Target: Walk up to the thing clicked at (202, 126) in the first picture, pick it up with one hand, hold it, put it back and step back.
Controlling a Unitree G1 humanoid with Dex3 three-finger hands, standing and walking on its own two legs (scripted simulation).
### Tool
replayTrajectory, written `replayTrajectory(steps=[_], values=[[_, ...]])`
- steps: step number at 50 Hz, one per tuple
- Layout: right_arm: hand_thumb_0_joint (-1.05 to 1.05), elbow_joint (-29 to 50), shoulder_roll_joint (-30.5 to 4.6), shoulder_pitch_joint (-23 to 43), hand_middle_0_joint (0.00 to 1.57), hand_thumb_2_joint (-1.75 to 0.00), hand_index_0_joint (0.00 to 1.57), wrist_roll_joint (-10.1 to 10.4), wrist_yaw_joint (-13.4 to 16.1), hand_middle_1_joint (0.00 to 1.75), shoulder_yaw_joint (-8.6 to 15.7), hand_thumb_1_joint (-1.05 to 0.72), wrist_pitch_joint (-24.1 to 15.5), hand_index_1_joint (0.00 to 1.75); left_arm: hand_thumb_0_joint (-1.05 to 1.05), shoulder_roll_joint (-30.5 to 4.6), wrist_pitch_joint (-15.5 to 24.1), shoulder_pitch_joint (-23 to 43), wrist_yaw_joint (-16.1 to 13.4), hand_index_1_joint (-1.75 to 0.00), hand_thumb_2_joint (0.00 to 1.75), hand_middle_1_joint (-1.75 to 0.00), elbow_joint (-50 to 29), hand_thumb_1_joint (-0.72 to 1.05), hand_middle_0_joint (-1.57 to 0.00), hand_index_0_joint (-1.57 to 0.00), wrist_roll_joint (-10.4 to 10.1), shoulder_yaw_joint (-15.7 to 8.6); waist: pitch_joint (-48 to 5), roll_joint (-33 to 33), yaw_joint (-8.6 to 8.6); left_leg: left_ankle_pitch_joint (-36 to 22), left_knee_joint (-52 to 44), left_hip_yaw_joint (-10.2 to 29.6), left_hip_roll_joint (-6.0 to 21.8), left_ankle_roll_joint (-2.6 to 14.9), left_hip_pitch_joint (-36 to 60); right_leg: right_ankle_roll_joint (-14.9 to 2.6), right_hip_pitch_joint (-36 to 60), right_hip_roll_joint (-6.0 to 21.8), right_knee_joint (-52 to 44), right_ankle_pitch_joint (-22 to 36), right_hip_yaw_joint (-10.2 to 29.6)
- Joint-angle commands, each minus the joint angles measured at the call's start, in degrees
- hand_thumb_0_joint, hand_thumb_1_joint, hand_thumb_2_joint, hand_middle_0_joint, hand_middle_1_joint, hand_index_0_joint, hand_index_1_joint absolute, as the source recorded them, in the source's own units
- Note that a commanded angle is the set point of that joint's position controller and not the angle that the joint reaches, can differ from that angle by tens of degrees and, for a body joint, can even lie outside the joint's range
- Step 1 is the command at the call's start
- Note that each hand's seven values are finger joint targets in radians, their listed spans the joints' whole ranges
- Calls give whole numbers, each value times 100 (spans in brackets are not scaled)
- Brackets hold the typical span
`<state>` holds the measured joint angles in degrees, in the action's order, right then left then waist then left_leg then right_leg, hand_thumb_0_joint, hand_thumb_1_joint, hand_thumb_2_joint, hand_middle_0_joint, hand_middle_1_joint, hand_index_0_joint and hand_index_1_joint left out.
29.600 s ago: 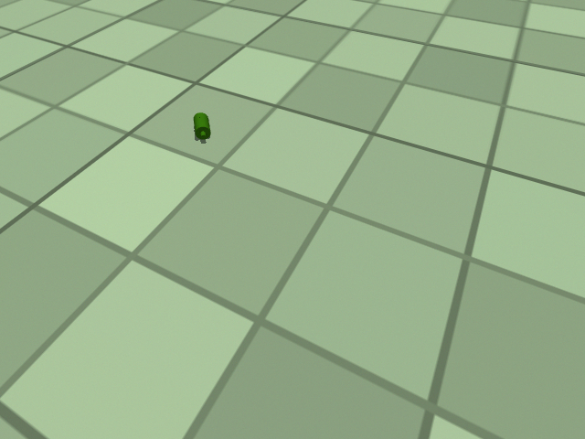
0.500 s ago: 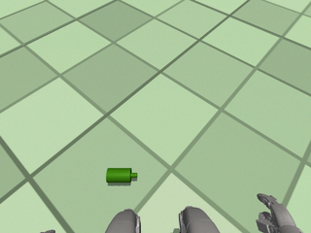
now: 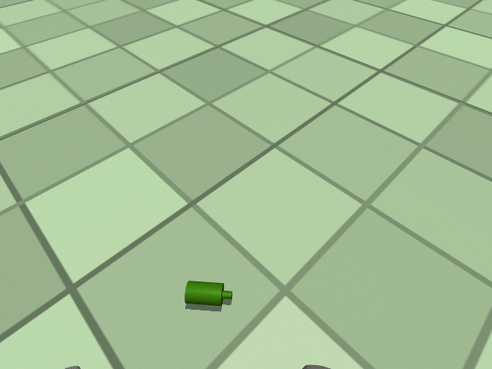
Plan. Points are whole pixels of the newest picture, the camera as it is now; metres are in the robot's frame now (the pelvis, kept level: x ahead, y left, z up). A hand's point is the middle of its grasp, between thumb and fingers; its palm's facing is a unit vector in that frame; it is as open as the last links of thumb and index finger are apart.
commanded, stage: walk up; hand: left
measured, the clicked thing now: (209, 293) +0.50 +0.18 -0.71
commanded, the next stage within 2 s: none
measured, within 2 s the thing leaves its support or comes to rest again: neither
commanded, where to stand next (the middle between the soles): +0.10 +0.00 m, yaw -4 degrees
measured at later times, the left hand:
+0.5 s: hand out of the picture +0.13 +0.25 -0.13, palm faces -0.09 -0.92 -0.39, open 7.3 cm
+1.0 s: hand out of the picture +0.12 +0.25 -0.14, palm faces -0.05 -0.95 -0.32, open 7.3 cm
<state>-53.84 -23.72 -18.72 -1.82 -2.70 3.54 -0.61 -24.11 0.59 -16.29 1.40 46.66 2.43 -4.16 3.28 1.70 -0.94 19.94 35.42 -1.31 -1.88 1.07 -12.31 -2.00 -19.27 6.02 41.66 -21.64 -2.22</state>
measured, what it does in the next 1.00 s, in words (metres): steps on the spot: right foot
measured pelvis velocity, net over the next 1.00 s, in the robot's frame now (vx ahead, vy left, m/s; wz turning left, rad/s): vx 0.03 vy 0.00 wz -0.05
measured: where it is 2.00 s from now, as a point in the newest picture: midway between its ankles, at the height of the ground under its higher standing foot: outside the picture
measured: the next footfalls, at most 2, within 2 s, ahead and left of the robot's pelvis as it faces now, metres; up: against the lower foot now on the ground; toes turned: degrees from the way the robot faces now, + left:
right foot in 0.34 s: +0.14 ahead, -0.13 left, +0.00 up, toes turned -3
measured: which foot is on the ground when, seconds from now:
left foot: down 0.00-1.00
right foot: down 0.00-0.00, up 0.02-0.32, down 0.34-1.00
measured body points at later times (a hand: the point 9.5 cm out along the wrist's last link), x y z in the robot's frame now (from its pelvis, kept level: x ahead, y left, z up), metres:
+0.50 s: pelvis +0.03 +0.00 +0.00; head +0.07 -0.03 +0.45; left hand +0.14 +0.29 -0.11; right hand +0.09 -0.30 -0.14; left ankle +0.01 +0.12 -0.70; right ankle +0.10 -0.13 -0.72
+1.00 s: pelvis +0.03 +0.00 +0.02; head +0.04 +0.00 +0.47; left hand +0.12 +0.30 -0.12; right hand +0.08 -0.32 -0.11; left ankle +0.02 +0.13 -0.72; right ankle +0.10 -0.13 -0.72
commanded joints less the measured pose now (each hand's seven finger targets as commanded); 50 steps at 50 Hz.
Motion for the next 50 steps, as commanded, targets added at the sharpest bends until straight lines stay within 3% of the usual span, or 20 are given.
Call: replayTrajectory(steps=[1, 2, 4, 6, 10, 13, 15, 17, 18, 19, 20, 21, 22, 24, 28, 30, 31, 34, 40, 50], values=[[0, 517, -1961, -448, 20, -90, 20, -94, 219, 30, 503, -90, -216, 30, 0, -1153, 58, 866, -145, -30, 90, -30, -589, 90, -20, -20, -93, -274, 909, -1150, 600, 3862, -2929, 4232, 2413, 1087, -174, -3, -2741, -552, 1814, -886, 934], [0, 609, -1942, -3, 20, -90, 20, -12, 217, 30, 484, -90, -241, 30, 0, -1319, 95, 686, -121, -30, 90, -30, -453, 90, -20, -20, -124, -290, 1260, -1093, 396, 3679, -3010, 3913, 2424, 1289, -764, -44, -2232, -354, 1874, -589, 1028], [0, 698, -1456, 373, 20, -90, 20, -31, 240, 30, 301, -90, -349, 30, 0, -1157, 130, 160, -35, -30, 90, -30, -85, 90, -20, -20, -175, -264, 1063, -888, 92, 2146, -2608, 2581, 1617, 963, -336, 34, -1919, -402, 1729, 37, 1173], [0, 716, -1379, 189, 20, -90, 20, 39, 254, 30, 299, -90, -439, 30, 0, -1183, 115, -142, -4, -30, 90, -30, 144, 90, -20, -20, -173, -265, 682, -1016, 123, 1061, -2375, 1696, 1371, 732, -30, 93, -1655, -468, 1518, 412, 880], [0, 715, -1213, 428, 20, -90, 20, 8, 260, 30, 228, -90, -342, 30, 0, -973, 140, 130, -2, -30, 90, -30, 188, 90, -20, -20, -211, -144, 591, -1285, 163, -68, -2124, 839, 1193, 814, -477, 255, -729, -468, 474, 556, 566], [0, 702, -1244, 312, 20, -90, 20, 28, 269, 30, 236, -90, -191, 30, 0, -875, 201, 436, -84, -30, 90, -30, 200, 90, -20, -20, -226, -77, 309, -1444, 285, -2215, -1279, 548, 1240, 908, -198, 213, -223, -494, -185, 575, 122], [0, 679, -1188, 270, 20, -90, 20, 143, 296, 30, 227, -90, -89, 30, 0, -735, 256, 292, -181, -30, 90, -30, 324, 90, -20, -20, -236, -54, -86, -1251, 173, -3544, -445, 450, 1212, 839, 141, 118, 280, -631, -906, 1037, -41], [0, 694, -937, 291, 20, -90, 20, 272, 309, 30, 127, -90, -32, 30, 0, -928, 322, 39, -244, -30, 90, -30, 516, 90, -20, -20, -187, -89, -491, -473, -33, -3121, 585, 228, 844, 469, -51, -7, 1127, -558, -1736, 2317, 175], [0, 725, -758, 147, 20, -90, 20, 337, 326, 30, 53, -90, -66, 30, 0, -1247, 351, -78, -275, -30, 90, -30, 529, 90, -20, -20, -160, -170, -912, 286, -40, -2017, 1240, 168, 613, 280, -490, -270, 1753, 136, -1622, 3554, 1151], [0, 696, -494, -61, 20, -90, 20, 354, 336, 30, -57, -90, -55, 30, 0, -1270, 353, 128, -277, -30, 90, -30, 440, 90, -20, -20, -170, -151, -967, 957, 85, 487, 1518, 141, 153, 73, -981, -712, 1871, 1139, -1853, 4038, 2458], [0, 557, -774, -61, 20, -90, 20, 308, 414, 30, 38, -90, 51, 30, 0, -1366, 304, 458, -262, -30, 90, -30, 349, 90, -20, -20, -197, -119, -923, 981, 106, 1724, 1595, 392, 226, 114, -596, -1327, 1169, 1489, -1822, 3217, 2860], [0, 418, -905, 26, 20, -90, 20, 255, 431, 30, 77, -90, 59, 30, 0, -1321, 244, 691, -255, -30, 90, -30, 323, 90, -20, -20, -185, -95, -728, 999, 167, 1778, 1478, 474, 302, 119, -256, -1337, 451, 1425, -1895, 2564, 2752], [0, 326, -907, 89, 20, -90, 20, 262, 399, 30, 82, -90, 48, 30, 0, -1153, 208, 867, -239, -30, 90, -30, 319, 90, -20, -20, -191, -48, -604, 889, 222, 1712, 1146, 502, 318, 115, -231, -1118, 353, 1124, -1961, 2092, 2230], [0, 164, -890, 167, 20, -90, 20, 289, 357, 30, 58, -90, 40, 30, 0, -1053, 191, 945, -267, -30, 90, -30, 348, 90, -20, -20, -183, 5, -642, 927, 207, 950, 734, 280, 227, 60, -377, -756, 611, 701, -1810, 1909, 1670], [0, -143, -844, 131, 20, -90, 20, 176, 397, 30, 29, -90, -43, 30, 0, -988, 32, 1242, -227, -30, 90, -30, 361, 90, -20, -20, -228, -7, -800, 929, 243, -744, -898, 159, 241, -56, 310, -482, 366, 406, -1267, 2059, 1258], [0, -89, -1150, 555, 20, -90, 20, 88, 435, 30, 100, -90, -125, 30, 0, -704, -43, 1287, -182, -30, 90, -30, 354, 90, -20, -20, -288, 37, -690, 283, 106, -962, -1262, 1183, 987, 195, 86, -142, 121, 78, -1078, 1553, 1025], [0, -55, -1379, 1028, 20, -90, 20, 119, 410, 30, 127, -90, -128, 30, 0, -804, -76, 1328, -165, -30, 90, -30, 485, 90, -20, -20, -285, -5, -298, -42, -35, -579, -1283, 1454, 1261, 461, -628, -11, 348, -228, -1058, 643, 768], [0, -130, -1092, 1306, 20, -90, 20, 108, 372, 30, 26, -90, -173, 30, 0, -858, -49, 1397, -125, -30, 90, -30, 685, 90, -20, -20, -206, -32, -220, -141, -66, -489, -1294, 1016, 1044, 352, -754, -88, 780, -102, -1317, 1001, 852], [0, -320, -1010, 1513, 20, -90, 20, 73, 336, 30, -18, -90, -198, 30, 0, -773, -55, 1509, -56, -30, 90, -30, 956, 90, -20, -20, -258, 35, -163, -708, -81, 25, -1723, 990, 997, 200, -685, -43, 832, -147, -1562, 940, 767], [0, -513, -1019, 1466, 20, -90, 20, 141, 334, 30, -31, -90, -128, 30, 0, -899, -12, 1485, -49, -30, 90, -30, 1325, 90, -20, -20, -206, 37, -364, -184, 48, -126, -1556, 681, 844, 150, -56, -46, 765, 62, -2100, 1048, 1015]])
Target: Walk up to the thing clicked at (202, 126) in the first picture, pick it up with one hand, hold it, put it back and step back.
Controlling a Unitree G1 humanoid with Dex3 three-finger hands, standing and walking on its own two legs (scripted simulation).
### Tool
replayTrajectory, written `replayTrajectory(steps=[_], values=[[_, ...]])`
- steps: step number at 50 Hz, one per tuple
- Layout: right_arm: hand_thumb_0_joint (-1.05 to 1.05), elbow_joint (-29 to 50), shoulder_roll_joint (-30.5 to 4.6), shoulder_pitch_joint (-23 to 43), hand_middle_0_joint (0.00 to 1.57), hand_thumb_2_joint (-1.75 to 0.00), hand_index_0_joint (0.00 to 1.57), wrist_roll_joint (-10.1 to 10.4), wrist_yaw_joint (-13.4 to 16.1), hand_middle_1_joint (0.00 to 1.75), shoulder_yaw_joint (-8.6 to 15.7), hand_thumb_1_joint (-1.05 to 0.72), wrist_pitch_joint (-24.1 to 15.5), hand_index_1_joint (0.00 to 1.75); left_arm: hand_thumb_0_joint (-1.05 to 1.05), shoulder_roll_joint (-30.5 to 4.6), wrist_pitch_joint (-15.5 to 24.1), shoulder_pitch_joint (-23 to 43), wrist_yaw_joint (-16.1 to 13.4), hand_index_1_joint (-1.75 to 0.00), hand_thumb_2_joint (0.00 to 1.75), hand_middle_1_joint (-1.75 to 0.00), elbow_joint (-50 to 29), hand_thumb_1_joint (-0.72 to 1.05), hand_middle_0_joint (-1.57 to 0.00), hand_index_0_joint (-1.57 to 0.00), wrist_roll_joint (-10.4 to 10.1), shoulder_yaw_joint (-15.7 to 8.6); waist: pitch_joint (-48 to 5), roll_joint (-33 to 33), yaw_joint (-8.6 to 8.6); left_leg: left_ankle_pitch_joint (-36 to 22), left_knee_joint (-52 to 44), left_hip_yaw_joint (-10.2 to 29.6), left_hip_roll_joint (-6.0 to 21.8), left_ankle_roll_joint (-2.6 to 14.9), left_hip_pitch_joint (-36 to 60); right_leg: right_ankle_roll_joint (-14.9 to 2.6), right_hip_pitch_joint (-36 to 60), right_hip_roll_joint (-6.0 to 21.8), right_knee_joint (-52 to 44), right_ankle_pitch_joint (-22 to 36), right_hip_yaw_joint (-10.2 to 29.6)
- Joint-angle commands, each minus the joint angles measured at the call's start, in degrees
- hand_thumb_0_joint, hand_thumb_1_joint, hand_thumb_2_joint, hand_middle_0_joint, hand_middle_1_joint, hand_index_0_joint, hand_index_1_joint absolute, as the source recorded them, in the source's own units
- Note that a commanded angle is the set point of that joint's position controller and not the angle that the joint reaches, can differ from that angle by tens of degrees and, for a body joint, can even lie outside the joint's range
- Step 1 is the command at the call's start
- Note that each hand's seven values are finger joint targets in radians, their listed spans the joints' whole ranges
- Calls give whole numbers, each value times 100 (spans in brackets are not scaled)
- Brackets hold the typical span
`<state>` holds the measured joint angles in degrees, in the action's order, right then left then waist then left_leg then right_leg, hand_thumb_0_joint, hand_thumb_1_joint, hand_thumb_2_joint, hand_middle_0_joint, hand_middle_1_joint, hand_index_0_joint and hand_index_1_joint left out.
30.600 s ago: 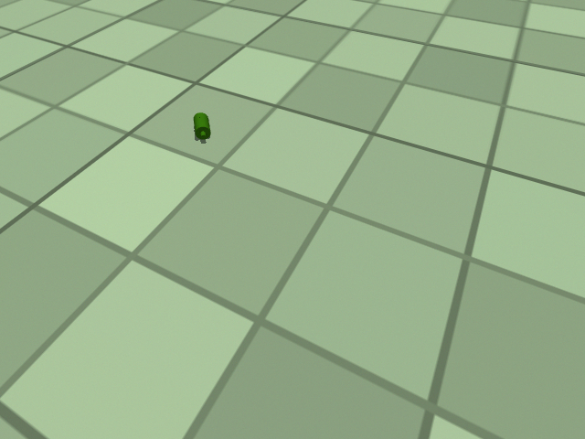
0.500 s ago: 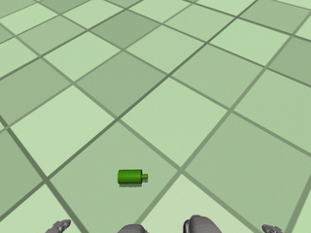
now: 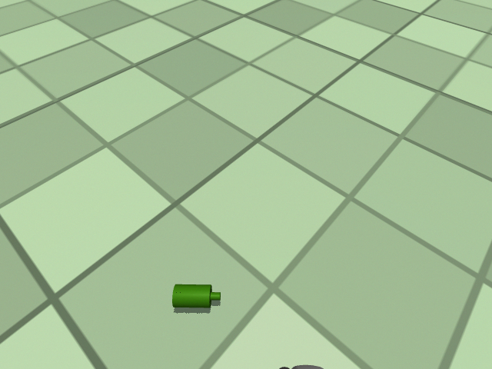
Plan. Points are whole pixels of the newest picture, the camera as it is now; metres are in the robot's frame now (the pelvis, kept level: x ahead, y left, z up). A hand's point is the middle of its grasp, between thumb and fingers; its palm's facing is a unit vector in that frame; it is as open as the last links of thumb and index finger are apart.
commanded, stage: walk up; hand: left
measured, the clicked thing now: (197, 295) +0.46 +0.20 -0.73
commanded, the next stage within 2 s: none
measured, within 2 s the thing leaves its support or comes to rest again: neither
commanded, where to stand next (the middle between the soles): +0.07 +0.00 m, yaw -1 degrees
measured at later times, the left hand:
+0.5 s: hand out of the picture +0.12 +0.25 -0.15, palm faces +0.00 -0.95 -0.32, open 7.3 cm
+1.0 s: hand out of the picture +0.13 +0.23 -0.13, palm faces +0.00 -0.91 -0.40, open 7.3 cm
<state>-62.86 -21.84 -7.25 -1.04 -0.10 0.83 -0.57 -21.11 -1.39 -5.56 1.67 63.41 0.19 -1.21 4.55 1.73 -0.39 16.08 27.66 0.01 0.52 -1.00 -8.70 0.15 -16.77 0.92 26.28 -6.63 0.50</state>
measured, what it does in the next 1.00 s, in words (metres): walks ahead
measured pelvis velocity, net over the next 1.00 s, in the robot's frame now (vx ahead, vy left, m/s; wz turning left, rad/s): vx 0.10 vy -0.04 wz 0.00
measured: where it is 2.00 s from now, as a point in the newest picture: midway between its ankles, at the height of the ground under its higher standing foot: outside the picture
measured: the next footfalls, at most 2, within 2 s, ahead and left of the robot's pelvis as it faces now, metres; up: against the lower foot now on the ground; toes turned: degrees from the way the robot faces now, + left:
left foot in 1.22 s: +0.22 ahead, +0.11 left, +0.00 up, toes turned -1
right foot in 1.54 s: +0.07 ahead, -0.11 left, +0.00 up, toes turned +0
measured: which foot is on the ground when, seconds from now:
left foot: down 0.00-0.82, up 0.84-1.00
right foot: down 0.00-1.00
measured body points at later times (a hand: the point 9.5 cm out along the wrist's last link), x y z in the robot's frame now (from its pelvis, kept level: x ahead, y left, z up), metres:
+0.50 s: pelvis +0.02 +0.00 +0.01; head +0.04 +0.00 +0.45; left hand +0.12 +0.29 -0.13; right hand +0.09 -0.31 -0.13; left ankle -0.01 +0.13 -0.74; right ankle +0.09 -0.12 -0.74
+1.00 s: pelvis +0.10 -0.04 +0.01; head +0.12 -0.06 +0.45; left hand +0.13 +0.28 -0.10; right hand +0.14 -0.36 -0.13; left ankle +0.08 +0.11 -0.68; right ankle +0.10 -0.13 -0.74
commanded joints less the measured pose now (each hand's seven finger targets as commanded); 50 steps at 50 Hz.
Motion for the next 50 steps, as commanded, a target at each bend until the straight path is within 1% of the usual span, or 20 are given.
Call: replayTrajectory(steps=[1, 10, 20, 29, 30, 31, 32, 33, 34, 36, 37, 39, 40, 41, 42, 43, 44, 46, 48, 50], values=[[0, 367, -1219, 279, 20, -90, 20, 68, 75, 30, 244, -90, -120, 30, 0, -1214, 189, 444, -78, -30, 90, -30, -341, 90, -20, -20, 23, -265, -455, -142, 30, 239, -736, 519, 570, 345, -385, -265, 434, 597, -643, -562, 811], [0, 170, -1141, 165, 20, -90, 20, 69, 46, 30, 237, -90, -48, 30, 0, -1195, 206, 440, -113, -30, 90, -30, -272, 90, -20, -20, 44, -288, -586, 266, 99, 23, -640, 381, 484, 289, 56, -208, 201, 716, -1162, -1223, 1032], [0, 153, -1180, 332, 20, -90, 20, 60, 94, 30, 218, -90, -125, 30, 0, -1087, 189, 345, -122, -30, 90, -30, -274, 90, -20, -20, -10, -323, -776, -135, -28, -998, -928, 481, 709, 286, -137, -201, 898, 609, -503, 658, 634], [0, 200, -1181, 411, 20, -90, 20, 59, 108, 30, 243, -90, -116, 30, 0, -1035, 146, 456, -117, -30, 90, -30, -322, 90, -20, -20, 17, -314, -701, -210, -1, -730, -1040, 474, 743, 302, -245, -216, 965, 580, -441, 647, 568], [0, 353, -1363, -164, 20, -90, 20, -41, 11, 30, 371, -90, -191, 30, 0, -1163, 205, 140, -9, -30, 90, -30, -502, 90, -20, -20, 125, -383, -1214, -317, 116, 1784, -1096, 496, 579, 609, 114, -375, 976, 217, -251, -2150, 377], [0, 266, -1535, -383, 20, -90, 20, -118, -24, 30, 450, -90, -199, 30, 0, -1212, 196, 279, 44, -30, 90, -30, -523, 90, -20, -20, 196, -422, -778, -466, 203, 2934, -1366, 921, 755, 763, 102, -325, 180, 87, 32, -2992, 351], [0, 286, -1694, -437, 20, -90, 20, -137, -37, 30, 512, -90, -186, 30, 0, -1164, 181, 367, 81, -30, 90, -30, -566, 90, -20, -20, 211, -456, -348, -854, 250, 3561, -1795, 1432, 1141, 948, 16, -202, -390, -81, 675, -2854, 102], [0, 412, -1743, -321, 20, -90, 20, -145, -36, 30, 552, -90, -197, 30, 0, -1122, 164, 425, 122, -30, 90, -30, -711, 90, -20, -20, 205, -441, 136, -1124, 235, 3525, -2210, 1818, 1604, 1131, -109, -98, -921, -94, 1340, -2048, -117], [0, 569, -1775, -161, 20, -90, 20, -140, -32, 30, 571, -90, -233, 30, 0, -1126, 184, 456, 124, -30, 90, -30, -820, 90, -20, -20, 202, -456, 548, -1053, 204, 2846, -2222, 1961, 1861, 1251, -156, -92, -1214, 112, 1536, -1777, 9], [0, 698, -1565, -14, 20, -90, 20, -157, 4, 30, 557, -90, -310, 30, 0, -1030, 299, 289, 133, -30, 90, -30, -897, 90, -20, -20, 157, -428, 472, -702, 56, 494, -1449, 1349, 1584, 1190, 548, -160, -1183, 285, 823, -1461, 55], [0, 745, -1472, -164, 20, -90, 20, -141, -25, 30, 533, -90, -310, 30, 0, -1014, 358, 180, 150, -30, 90, -30, -916, 90, -20, -20, 174, -432, 138, -689, 71, -224, -1019, 965, 1305, 1124, 894, -159, -966, 143, 379, -1315, -153], [0, 941, -1388, -112, 20, -90, 20, -112, -93, 30, 521, -90, -245, 30, 0, -993, 410, -519, 132, -30, 90, -30, -764, 90, -20, -20, 167, -498, -342, -741, -191, -173, -229, 296, 863, 843, 155, -181, 705, -163, -400, -858, -384], [0, 1026, -1180, -54, 20, -90, 20, -84, -100, 30, 439, -90, -179, 30, 0, -1152, 435, -1148, 44, -30, 90, -30, -545, 90, -20, -20, 170, -596, -400, -206, -466, -43, 795, 91, 616, 684, -656, -149, 1774, -38, -681, -740, -69], [0, 1182, -616, -245, 20, -90, 20, 8, -102, 30, 267, -90, -135, 30, 0, -1670, 499, -1446, -80, -30, 90, -30, -529, 90, -20, -20, 234, -714, -465, 1358, -457, 1256, 2264, -290, -81, 328, -1945, -318, 2410, 1210, -1391, -1380, 1998], [0, 1136, -933, -366, 20, -90, 20, -4, -43, 30, 355, -90, -25, 30, 0, -2039, 526, -1166, -122, -30, 90, -30, -743, 90, -20, -20, 223, -749, -321, 828, -345, 1768, 2611, 402, -276, 323, -2126, -739, 1740, 2002, -1819, -2256, 3272], [0, 1122, -1256, -471, 20, -90, 20, -34, 3, 30, 449, -90, -22, 30, 0, -2179, 499, -803, -120, -30, 90, -30, -940, 90, -20, -20, 209, -771, 97, 651, -215, 1716, 2896, 573, 33, 368, -2095, -1323, 1200, 2268, -1744, -2493, 3517], [0, 1079, -1337, -490, 20, -90, 20, -37, -24, 30, 472, -90, -50, 30, 0, -1929, 521, -770, -122, -30, 90, -30, -1031, 90, -20, -20, 147, -714, 315, 222, -161, 1441, 3168, 713, 174, 375, -2190, -1410, 1132, 2096, -1624, -1690, 3019], [0, 973, -1174, -799, 20, -90, 20, 17, -94, 30, 439, -90, -15, 30, 0, -1518, 635, -814, -189, -30, 90, -30, -1094, 90, -20, -20, 44, -563, 110, 68, 6, 894, 3034, 929, 212, 352, -2072, -824, 1429, 1505, -1291, 250, 1732], [0, 996, -1072, -911, 20, -90, 20, -22, -105, 30, 416, -90, 83, 30, 0, -1447, 666, -922, -272, -30, 90, -30, -1071, 90, -20, -20, 7, -522, -182, 120, 47, 645, 2808, 799, 238, 262, -1756, -765, 1374, 1351, -880, 2238, 1053], [0, 1068, -966, -831, 20, -90, 20, -18, -87, 30, 418, -90, 199, 30, 0, -1363, 658, -758, -355, -30, 90, -30, -1209, 90, -20, -20, 23, -453, -191, 143, 77, 517, 2549, 808, 161, 149, -1412, -903, 971, 1320, -609, 3367, 617]])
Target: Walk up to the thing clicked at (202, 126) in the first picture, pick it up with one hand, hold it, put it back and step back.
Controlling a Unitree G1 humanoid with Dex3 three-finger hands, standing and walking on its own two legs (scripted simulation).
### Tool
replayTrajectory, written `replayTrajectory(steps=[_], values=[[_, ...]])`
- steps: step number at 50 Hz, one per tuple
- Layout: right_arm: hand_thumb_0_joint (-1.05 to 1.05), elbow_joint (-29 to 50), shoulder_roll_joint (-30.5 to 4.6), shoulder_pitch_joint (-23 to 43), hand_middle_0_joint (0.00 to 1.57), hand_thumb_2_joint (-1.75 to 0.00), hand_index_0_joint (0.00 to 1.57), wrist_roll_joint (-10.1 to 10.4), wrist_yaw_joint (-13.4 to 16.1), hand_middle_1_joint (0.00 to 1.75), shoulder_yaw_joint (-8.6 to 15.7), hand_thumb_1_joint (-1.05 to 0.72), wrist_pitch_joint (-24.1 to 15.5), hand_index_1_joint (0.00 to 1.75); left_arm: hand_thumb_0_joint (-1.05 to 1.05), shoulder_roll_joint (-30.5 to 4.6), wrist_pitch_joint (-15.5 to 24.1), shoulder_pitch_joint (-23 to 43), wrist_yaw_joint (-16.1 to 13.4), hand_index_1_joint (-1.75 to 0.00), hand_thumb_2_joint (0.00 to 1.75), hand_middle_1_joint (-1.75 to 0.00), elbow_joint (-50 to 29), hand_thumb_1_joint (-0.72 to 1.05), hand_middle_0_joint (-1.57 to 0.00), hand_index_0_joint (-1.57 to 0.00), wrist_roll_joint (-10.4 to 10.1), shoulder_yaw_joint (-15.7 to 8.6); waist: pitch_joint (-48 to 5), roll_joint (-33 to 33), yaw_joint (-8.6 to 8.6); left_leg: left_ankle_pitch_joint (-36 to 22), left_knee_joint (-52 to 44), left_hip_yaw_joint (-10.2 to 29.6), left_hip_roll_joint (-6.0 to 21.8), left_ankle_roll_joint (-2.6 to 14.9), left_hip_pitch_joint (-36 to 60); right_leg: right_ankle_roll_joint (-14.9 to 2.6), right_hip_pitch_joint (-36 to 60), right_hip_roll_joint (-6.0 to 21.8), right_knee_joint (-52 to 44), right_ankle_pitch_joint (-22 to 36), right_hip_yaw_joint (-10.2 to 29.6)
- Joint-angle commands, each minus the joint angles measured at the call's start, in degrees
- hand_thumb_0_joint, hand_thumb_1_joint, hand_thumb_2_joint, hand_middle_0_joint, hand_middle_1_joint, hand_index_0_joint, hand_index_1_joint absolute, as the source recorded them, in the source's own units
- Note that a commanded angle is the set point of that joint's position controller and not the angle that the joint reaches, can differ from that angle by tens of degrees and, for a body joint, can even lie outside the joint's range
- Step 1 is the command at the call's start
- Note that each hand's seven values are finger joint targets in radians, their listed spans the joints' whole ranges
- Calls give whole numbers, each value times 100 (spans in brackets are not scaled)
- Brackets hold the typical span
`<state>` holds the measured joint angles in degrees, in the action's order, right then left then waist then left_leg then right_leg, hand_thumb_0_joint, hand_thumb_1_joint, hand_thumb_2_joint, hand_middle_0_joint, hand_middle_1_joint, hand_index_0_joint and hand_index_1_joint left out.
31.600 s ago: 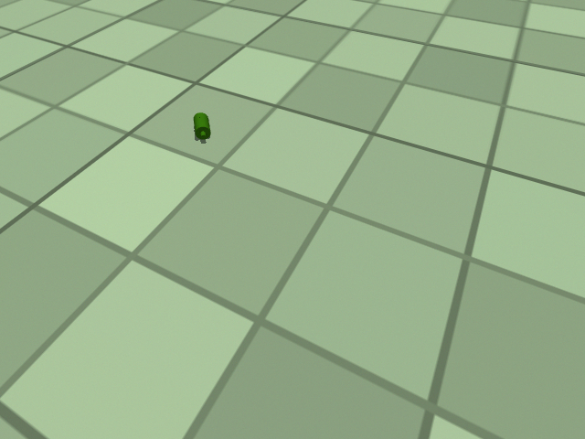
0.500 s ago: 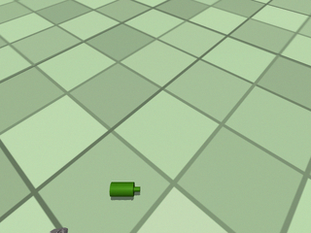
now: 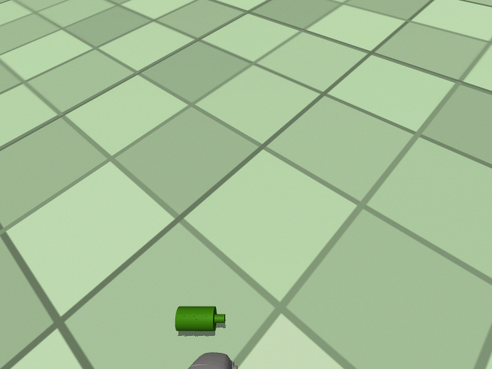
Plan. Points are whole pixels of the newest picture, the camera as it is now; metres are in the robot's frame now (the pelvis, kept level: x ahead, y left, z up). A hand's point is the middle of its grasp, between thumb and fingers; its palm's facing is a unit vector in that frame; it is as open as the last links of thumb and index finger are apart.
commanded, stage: walk up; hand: left
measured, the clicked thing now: (201, 318) +0.36 +0.25 -0.73
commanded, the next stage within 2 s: stand in 1.80 s
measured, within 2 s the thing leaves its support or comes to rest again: neither
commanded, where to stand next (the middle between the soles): -0.03 +0.04 m, yaw -1 degrees
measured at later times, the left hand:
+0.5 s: hand out of the picture +0.11 +0.30 -0.17, palm faces -0.05 -0.92 -0.40, open 7.3 cm
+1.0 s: hand out of the picture +0.05 +0.29 -0.15, palm faces -0.07 -0.93 -0.36, open 7.3 cm
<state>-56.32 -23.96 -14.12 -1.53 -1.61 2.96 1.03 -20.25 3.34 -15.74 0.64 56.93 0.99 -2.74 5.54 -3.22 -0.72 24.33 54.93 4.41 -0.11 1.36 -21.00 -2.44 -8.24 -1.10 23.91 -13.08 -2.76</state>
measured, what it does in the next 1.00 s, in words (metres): steps on the spot: left foot, then right foot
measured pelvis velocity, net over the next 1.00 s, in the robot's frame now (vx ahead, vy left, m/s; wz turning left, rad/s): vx -0.04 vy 0.03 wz -0.03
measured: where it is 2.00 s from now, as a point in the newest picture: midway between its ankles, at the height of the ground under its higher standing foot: outside the picture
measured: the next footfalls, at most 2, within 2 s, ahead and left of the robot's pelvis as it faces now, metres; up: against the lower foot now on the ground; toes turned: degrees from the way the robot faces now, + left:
left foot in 0.22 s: +0.12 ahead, +0.15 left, +0.00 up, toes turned -1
right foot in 0.54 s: -0.03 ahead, -0.07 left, +0.00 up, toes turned +0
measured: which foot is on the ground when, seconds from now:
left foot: up 0.00-0.20, down 0.22-0.58, up 0.60-0.78, down 0.80-1.00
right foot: down 0.00-0.24, up 0.26-0.52, down 0.54-0.84, up 0.86-1.00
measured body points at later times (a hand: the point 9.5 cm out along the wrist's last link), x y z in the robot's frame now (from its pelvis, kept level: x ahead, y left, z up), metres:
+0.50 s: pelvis -0.02 +0.04 -0.03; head +0.06 +0.04 +0.42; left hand +0.11 +0.35 -0.14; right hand +0.12 -0.26 -0.14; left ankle +0.08 +0.15 -0.74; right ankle -0.07 -0.08 -0.72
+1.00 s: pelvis -0.04 +0.03 -0.01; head -0.03 +0.03 +0.44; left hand +0.06 +0.34 -0.12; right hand -0.02 -0.29 -0.12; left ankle -0.04 +0.17 -0.74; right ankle -0.01 -0.10 -0.71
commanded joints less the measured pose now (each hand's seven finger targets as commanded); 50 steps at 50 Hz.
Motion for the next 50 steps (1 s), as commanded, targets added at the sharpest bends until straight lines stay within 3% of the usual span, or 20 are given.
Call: replayTrajectory(steps=[1, 9, 11, 13, 18, 22, 26, 27, 28, 29, 30, 32, 34, 39, 40, 42, 43, 44, 47, 50], values=[[0, 431, -697, -160, 20, -90, 20, 57, 78, 30, 197, -90, 70, 30, 0, -1447, 163, 386, -283, -30, 90, -30, -620, 90, -20, -20, -63, -286, -252, 762, 153, -431, -368, 317, 169, -120, -92, -654, -11, 1494, -303, 4350, 787], [0, 554, -868, -47, 20, -90, 20, 86, 180, 30, 288, -90, 65, 30, 0, -1507, -283, 725, -338, -30, 90, -30, -976, 90, -20, -20, -189, -239, -689, 1159, 210, -1845, -2360, -486, -83, 49, 713, -413, -300, 1163, 1404, 3634, 471], [0, 746, -1357, 76, 20, -90, 20, 42, 215, 30, 439, -90, 24, 30, 0, -1277, -352, 562, -337, -30, 90, -30, -1043, 90, -20, -20, -305, -205, -1063, -46, 203, -5511, -2688, 550, 919, 515, 1219, 107, -592, 287, 2565, 1746, 217], [0, 877, -1600, 162, 20, -90, 20, 93, 228, 30, 495, -90, 23, 30, 0, -1154, -483, 297, -431, -30, 90, -30, -997, 90, -20, -20, -332, -186, -1414, -996, 263, -6935, -2777, 1703, 1986, 1537, 1733, 126, -1259, -405, 4249, -2749, 533], [0, 1289, -1034, 836, 20, -90, 20, 31, 311, 30, 366, -90, 103, 30, 0, -1251, -571, 152, -378, -30, 90, -30, -799, 90, -20, -20, -288, -260, -1103, -636, -6, -4889, -2576, 653, 1265, 1175, 1021, 164, -1447, -188, 4649, -1906, 935], [0, 1200, -1059, 492, 20, -90, 20, -7, 286, 30, 360, -90, 49, 30, 0, -1133, -433, 399, -301, -30, 90, -30, -895, 90, -20, -20, -172, -258, -1321, -365, 228, -3732, -2414, 890, 1371, 1201, 1743, 320, -1324, 37, 2594, -1752, 629], [0, 1247, -1212, 841, 20, -90, 20, 33, 196, 30, 340, -90, 103, 30, 0, -1097, -313, -148, -249, -30, 90, -30, -546, 90, -20, -20, -30, -304, -1238, -429, -78, -2330, -2183, 860, 1308, 1002, 832, 175, -106, -60, 342, -744, 279], [0, 1223, -1043, 875, 20, -90, 20, 96, 186, 30, 278, -90, 113, 30, 0, -1201, -257, -190, -253, -30, 90, -30, -501, 90, -20, -20, 43, -336, -1096, -254, -171, -2128, -1957, 764, 1188, 700, 295, 24, 247, 27, -25, -447, 561], [0, 1210, -780, 753, 20, -90, 20, 144, 168, 30, 208, -90, 105, 30, 0, -1538, -201, 71, -250, -30, 90, -30, -625, 90, -20, -20, 148, -402, -786, 676, -10, -1290, -1406, 445, 699, 296, -519, -223, 241, 827, -453, -882, 1966], [0, 1314, -738, 1161, 20, -90, 20, 144, 193, 30, 192, -90, 70, 30, 0, -1978, -209, 545, -233, -30, 90, -30, -821, 90, -20, -20, 125, -486, -297, 1560, -158, 576, -832, -86, -224, -6, -818, -951, -816, 2017, -772, -678, 3286], [0, 1205, -1036, 1195, 20, -90, 20, 104, 259, 30, 311, -90, 60, 30, 0, -2280, -205, 1002, -213, -30, 90, -30, -1014, 90, -20, -20, 177, -483, -103, 1731, -115, 941, -52, 304, -122, -94, 26, -1433, -1958, 2486, -721, -195, 3732], [0, 941, -1070, 908, 20, -90, 20, 146, 186, 30, 314, -90, -11, 30, 0, -1557, -181, 1287, -203, -30, 90, -30, -1053, 90, -20, -20, 77, -338, 156, 909, 160, 455, -300, 196, -97, -23, 332, -962, -1696, 1695, -218, 930, 2119], [0, 842, -615, 832, 20, -90, 20, 194, 160, 30, 136, -90, -115, 30, 0, -1210, -102, 933, -217, -30, 90, -30, -842, 90, -20, -20, 60, -261, -275, 1121, 125, -59, -996, -59, -151, -29, -244, -523, -140, 1175, 82, 2253, 1454], [0, 592, -768, 349, 20, -90, 20, 62, 185, 30, 182, -90, -363, 30, 0, -1485, -211, 647, -54, -30, 90, -30, -940, 90, -20, -20, 67, -319, -712, 1376, 103, -755, -3182, -642, -279, -37, 1035, -468, 45, 917, 604, 912, 1238], [0, 507, -921, -8, 20, -90, 20, 39, 217, 30, 263, -90, -434, 30, 0, -1364, -227, 632, -25, -30, 90, -30, -1024, 90, -20, -20, 47, -285, -919, 1112, 253, -845, -3532, -168, -14, 115, 1832, -325, -373, 857, 1077, 676, 1146], [0, 525, -1694, -390, 20, -90, 20, -77, 235, 30, 483, -90, -548, 30, 0, -901, -247, 465, 17, -30, 90, -30, -1151, 90, -20, -20, 0, -169, -921, -548, 295, -177, -3994, 2792, 1910, 977, 3278, 66, -2912, -121, 2832, -1915, 367], [0, 544, -1911, -500, 20, -90, 20, 19, 208, 30, 569, -90, -535, 30, 0, -1443, -236, 711, -53, -30, 90, -30, -1105, 90, -20, -20, 72, -327, -571, -346, 496, 101, -4071, 3237, 2459, 1597, 2501, 65, -2829, 321, 3126, -2164, 729], [0, 620, -1823, -329, 20, -90, 20, 20, 201, 30, 564, -90, -544, 30, 0, -1607, -205, 748, -34, -30, 90, -30, -1112, 90, -20, -20, 65, -349, -212, -201, 370, 86, -4137, 3092, 2418, 1700, 2043, 33, -2696, 502, 3220, -1984, 917], [0, 765, -1332, -107, 20, -90, 20, 1, 180, 30, 333, -90, -589, 30, 0, -1391, -157, 459, 108, -30, 90, -30, -1009, 90, -20, -20, 19, -361, 73, -391, 151, -664, -3939, 1365, 1374, 1064, 1500, 45, -2226, 511, 2459, -1368, 693], [0, 820, -1243, 217, 20, -90, 20, 2, 147, 30, 256, -90, -495, 30, 0, -1147, -120, 400, 105, -30, 90, -30, -888, 90, -20, -20, -33, -322, 62, -831, 112, -1464, -3737, 696, 1055, 803, 446, 146, -983, 272, 1589, -852, 221]])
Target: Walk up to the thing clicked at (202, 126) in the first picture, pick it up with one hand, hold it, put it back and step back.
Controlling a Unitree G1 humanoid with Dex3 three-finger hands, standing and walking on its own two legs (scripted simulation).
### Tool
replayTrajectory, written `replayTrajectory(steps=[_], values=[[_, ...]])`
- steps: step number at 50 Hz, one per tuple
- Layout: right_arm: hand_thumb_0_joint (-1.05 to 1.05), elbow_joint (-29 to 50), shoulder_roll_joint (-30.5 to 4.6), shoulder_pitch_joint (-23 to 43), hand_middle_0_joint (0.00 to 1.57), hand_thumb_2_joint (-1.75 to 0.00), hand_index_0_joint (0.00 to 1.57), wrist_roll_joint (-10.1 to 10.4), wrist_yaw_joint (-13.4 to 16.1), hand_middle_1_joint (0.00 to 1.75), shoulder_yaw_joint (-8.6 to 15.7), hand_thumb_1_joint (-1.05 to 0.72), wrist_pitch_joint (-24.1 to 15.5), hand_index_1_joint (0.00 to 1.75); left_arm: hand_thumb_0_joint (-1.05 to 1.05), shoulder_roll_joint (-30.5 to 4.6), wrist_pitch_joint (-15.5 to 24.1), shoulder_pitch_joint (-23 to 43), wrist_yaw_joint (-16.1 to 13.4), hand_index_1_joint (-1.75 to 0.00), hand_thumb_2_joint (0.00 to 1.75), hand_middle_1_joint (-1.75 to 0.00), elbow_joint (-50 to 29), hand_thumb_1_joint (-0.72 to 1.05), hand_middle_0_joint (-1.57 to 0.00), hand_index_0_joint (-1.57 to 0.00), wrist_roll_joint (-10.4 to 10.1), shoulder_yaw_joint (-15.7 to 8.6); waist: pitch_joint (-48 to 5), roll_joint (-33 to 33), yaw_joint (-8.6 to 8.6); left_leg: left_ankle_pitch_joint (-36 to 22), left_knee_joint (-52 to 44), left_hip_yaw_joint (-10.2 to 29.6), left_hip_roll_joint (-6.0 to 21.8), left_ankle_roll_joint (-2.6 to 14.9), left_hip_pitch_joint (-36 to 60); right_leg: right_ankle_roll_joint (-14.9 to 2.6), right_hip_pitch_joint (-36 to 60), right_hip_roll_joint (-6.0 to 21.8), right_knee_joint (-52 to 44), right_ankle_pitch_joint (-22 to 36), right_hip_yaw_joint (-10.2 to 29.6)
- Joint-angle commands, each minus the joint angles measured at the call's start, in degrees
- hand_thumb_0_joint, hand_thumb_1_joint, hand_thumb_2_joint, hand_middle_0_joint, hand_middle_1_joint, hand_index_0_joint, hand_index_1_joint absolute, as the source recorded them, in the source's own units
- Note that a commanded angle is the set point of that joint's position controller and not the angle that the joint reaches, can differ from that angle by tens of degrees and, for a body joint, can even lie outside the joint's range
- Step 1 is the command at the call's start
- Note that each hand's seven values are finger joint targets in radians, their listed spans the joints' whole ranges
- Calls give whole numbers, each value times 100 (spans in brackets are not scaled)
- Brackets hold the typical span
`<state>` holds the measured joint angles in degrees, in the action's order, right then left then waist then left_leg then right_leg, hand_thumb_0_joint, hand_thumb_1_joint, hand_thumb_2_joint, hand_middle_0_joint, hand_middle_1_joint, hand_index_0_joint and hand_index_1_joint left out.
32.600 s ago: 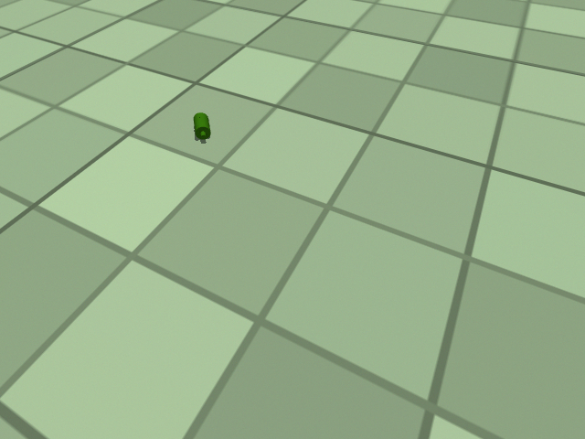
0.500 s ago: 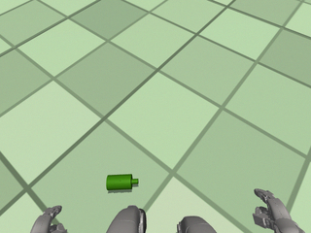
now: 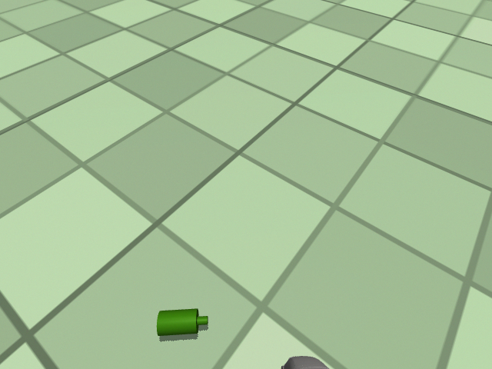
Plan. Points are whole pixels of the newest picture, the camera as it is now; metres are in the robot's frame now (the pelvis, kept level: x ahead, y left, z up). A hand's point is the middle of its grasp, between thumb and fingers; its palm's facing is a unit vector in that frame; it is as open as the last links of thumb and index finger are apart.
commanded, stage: walk up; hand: left
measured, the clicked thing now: (183, 321) +0.39 +0.23 -0.73
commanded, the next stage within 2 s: stand in 0.80 s
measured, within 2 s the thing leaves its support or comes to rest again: neither
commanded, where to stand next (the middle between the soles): +0.01 +0.02 m, yaw +1 degrees
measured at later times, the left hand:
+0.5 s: hand out of the picture +0.04 +0.32 -0.14, palm faces +0.10 -0.86 -0.50, open 7.3 cm
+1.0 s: hand out of the picture +0.09 +0.26 -0.15, palm faces +0.01 -0.94 -0.35, open 7.3 cm
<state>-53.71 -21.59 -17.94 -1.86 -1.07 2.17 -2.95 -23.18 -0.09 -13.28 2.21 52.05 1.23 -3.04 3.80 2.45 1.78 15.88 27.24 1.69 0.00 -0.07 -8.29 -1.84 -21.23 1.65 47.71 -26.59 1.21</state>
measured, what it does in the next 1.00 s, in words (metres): steps on the spot: right foot, then left foot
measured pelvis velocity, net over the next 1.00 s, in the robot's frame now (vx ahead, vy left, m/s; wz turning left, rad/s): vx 0.01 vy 0.01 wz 0.06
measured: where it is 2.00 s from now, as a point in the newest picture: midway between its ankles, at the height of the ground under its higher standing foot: outside the picture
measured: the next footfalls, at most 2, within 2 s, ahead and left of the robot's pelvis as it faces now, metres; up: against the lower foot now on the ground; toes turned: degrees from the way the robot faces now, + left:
right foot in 0.08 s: +0.12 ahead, -0.15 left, +0.00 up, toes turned -1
left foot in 0.48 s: +0.00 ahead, +0.15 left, +0.00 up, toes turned +3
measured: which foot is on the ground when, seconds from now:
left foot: down 0.00-0.12, up 0.14-0.46, down 0.48-1.00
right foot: up 0.00-0.06, down 0.08-0.52, up 0.54-0.76, down 0.78-1.00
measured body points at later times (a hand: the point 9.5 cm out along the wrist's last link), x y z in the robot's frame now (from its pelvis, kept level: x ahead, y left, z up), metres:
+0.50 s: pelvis -0.02 +0.01 -0.03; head +0.00 +0.00 +0.42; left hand +0.03 +0.37 -0.11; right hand +0.04 -0.32 -0.15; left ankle -0.04 +0.14 -0.74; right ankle +0.08 -0.14 -0.73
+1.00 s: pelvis +0.01 +0.01 -0.01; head +0.04 +0.01 +0.44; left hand +0.09 +0.31 -0.13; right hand +0.12 -0.29 -0.13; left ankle -0.04 +0.15 -0.74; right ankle +0.02 -0.10 -0.74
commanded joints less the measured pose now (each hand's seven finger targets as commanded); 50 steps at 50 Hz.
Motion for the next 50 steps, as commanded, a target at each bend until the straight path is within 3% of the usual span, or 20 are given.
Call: replayTrajectory(steps=[1, 4, 6, 7, 11, 14, 20, 23, 24, 25, 26, 27, 30, 34, 38, 39, 40, 42, 47, 50], values=[[0, 602, -1365, 782, 20, -90, 20, 47, 87, 30, 261, -90, -23, 30, 0, -820, 252, -33, -102, -30, 90, -30, -278, 90, -20, -20, -71, -277, 114, -1489, -249, -829, -654, 710, 885, 849, -1144, 138, 829, -67, -1164, 879, -269], [0, 710, -950, 832, 20, -90, 20, 176, 59, 30, 149, -90, 268, 30, 0, -1024, 315, -413, -308, -30, 90, -30, 12, 90, -20, -20, -73, -361, -139, -996, -503, -377, 648, 233, 357, 402, -1831, 141, 1988, -94, -2095, 2187, -217], [0, 761, -745, 370, 20, -90, 20, 172, 90, 30, 137, -90, 429, 30, 0, -1829, 347, -217, -428, -30, 90, -30, -129, 90, -20, -20, 30, -494, -316, 545, -307, 1742, 2446, 385, -326, 91, -2056, -565, 1209, 2025, -3362, 1440, 2588], [0, 592, -1238, 166, 20, -90, 20, 95, 113, 30, 336, -90, 585, 30, 0, -2093, 304, 241, -464, -30, 90, -30, -236, 90, -20, -20, 19, -545, -114, 304, -234, 1900, 3413, 755, -152, 112, -1553, -1088, 225, 2422, -3546, 132, 2960], [0, 407, -1400, -224, 20, -90, 20, 91, 7, 30, 501, -90, 667, 30, 0, -1679, 290, 377, -531, -30, 90, -30, -292, 90, -20, -20, -19, -525, -34, 272, -93, 1070, 4050, 1101, -103, 107, -1895, -726, 356, 1536, -3203, -27, 1573], [0, 478, -1398, -390, 20, -90, 20, -6, -72, 30, 548, -90, 720, 30, 0, -1659, 293, 283, -551, -30, 90, -30, -370, 90, -20, -20, 32, -583, -325, 688, -169, 871, 4155, 880, -111, -39, -2036, -787, 621, 1429, -3101, -362, 1368], [0, 508, -1313, -159, 20, -90, 20, 26, -157, 30, 481, -90, 579, 30, 0, -1696, 246, 441, -456, -30, 90, -30, -556, 90, -20, -20, 170, -598, -401, 1267, -298, 1477, 1818, -31, 51, -36, -1251, -854, 331, 1309, -2700, -631, 825], [0, 219, -1297, -706, 20, -90, 20, -13, -92, 30, 539, -90, 472, 30, 0, -1525, 107, 655, -383, -30, 90, -30, -585, 90, -20, -20, 63, -464, -393, 572, 99, 400, 297, -329, -40, 167, 92, -544, -725, 1133, -1753, -787, 541], [0, 168, -1402, -761, 20, -90, 20, -75, -62, 30, 577, -90, 424, 30, 0, -1199, 51, 468, -387, -30, 90, -30, -544, 90, -20, -20, 13, -359, -350, -355, 94, 684, -179, 3, -74, 181, 281, -310, -1049, 763, -865, -1029, 186], [0, 382, -1813, -511, 20, -90, 20, -188, -27, 30, 617, -90, 392, 30, 0, -803, 37, 398, -400, -30, 90, -30, -624, 90, -20, -20, -73, -216, -50, -1772, 76, 2314, -1267, 2159, 1080, 516, -152, -19, -1800, -16, 389, -1061, -246], [0, 731, -2225, 126, 20, -90, 20, -156, -4, 30, 638, -90, 355, 30, 0, -1042, 42, 338, -443, -30, 90, -30, -515, 90, -20, -20, -80, -288, 263, -1466, -34, 3465, -1720, 3362, 1924, 1044, -1246, 70, -1645, -279, 930, -606, 158], [0, 738, -2243, 482, 20, -90, 20, -76, 1, 30, 605, -90, 343, 30, 0, -1399, 80, 626, -468, -30, 90, -30, -422, 90, -20, -20, -65, -357, 667, -1342, 48, 3710, -1860, 3449, 2163, 1445, -2460, 24, -863, -47, 1251, -606, 518], [0, 741, -1480, 871, 20, -90, 20, -61, 109, 30, 380, -90, 155, 30, 0, -1077, 123, 31, -337, -30, 90, -30, -67, 90, -20, -20, -146, -286, 493, -782, -300, 1126, -864, 1488, 1100, 885, -1246, 7, -896, -131, 836, 347, 646], [0, 483, -1767, 209, 20, -90, 20, -14, 113, 30, 476, -90, 5, 30, 0, -1119, 185, 357, -244, -30, 90, -30, -171, 90, -20, -20, -60, -214, 68, -1246, 91, 253, -553, 1584, 1476, 1116, -7, 123, -868, -57, -271, -46, 238], [0, 509, -1722, 124, 20, -90, 20, 67, 151, 30, 442, -90, -8, 30, 0, -1025, 274, 135, -211, -30, 90, -30, -114, 90, -20, -20, 15, -210, -225, -1163, -58, -2058, 303, 988, 1467, 1090, 147, -25, 19, -203, -1536, 397, -192], [0, 523, -1596, 167, 20, -90, 20, 126, 161, 30, 384, -90, 4, 30, 0, -973, 297, -27, -215, -30, 90, -30, -30, 90, -20, -20, 13, -214, -344, -1030, -177, -2555, 672, 676, 1241, 876, 17, -121, 541, -255, -2132, 1065, -205], [0, 485, -1060, 523, 20, -90, 20, 228, 170, 30, 268, -90, 32, 30, 0, -1091, 428, -133, -247, -30, 90, -30, 7, 90, -20, -20, -86, -106, -746, -707, -322, -2625, 1374, 414, 736, 358, -533, -189, 1676, 610, -2497, 3600, 772], [0, 607, -910, 652, 20, -90, 20, 263, 254, 30, 189, -90, 71, 30, 0, -1649, 449, -140, -297, -30, 90, -30, 198, 90, -20, -20, -94, -203, -973, 79, -225, -98, 1416, -36, 255, 91, -938, -1175, 1923, 1619, -1811, 5639, 1953], [0, 152, -1159, 718, 20, -90, 20, 185, 191, 30, 246, -90, 28, 30, 0, -983, 337, 515, -314, -30, 90, -30, 132, 90, -20, -20, -175, 59, -917, 30, -132, -2340, 227, 157, 493, 252, 178, -293, 1528, 630, -1685, 4967, 589], [0, 13, -1148, 728, 20, -90, 20, 178, 246, 30, 203, -90, 49, 30, 0, -972, 289, 460, -325, -30, 90, -30, 279, 90, -20, -20, -138, 52, -949, 115, -128, -2990, 81, 152, 633, 238, 489, -191, 1492, 506, -1754, 4981, 470]])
